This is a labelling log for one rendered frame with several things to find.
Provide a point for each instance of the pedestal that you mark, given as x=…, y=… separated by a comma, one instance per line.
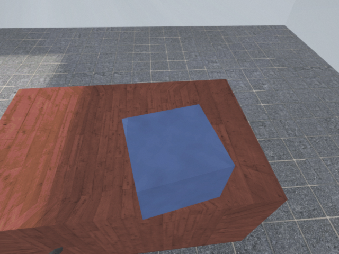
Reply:
x=66, y=178

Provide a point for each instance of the carton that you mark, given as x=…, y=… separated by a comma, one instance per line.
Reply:
x=177, y=159

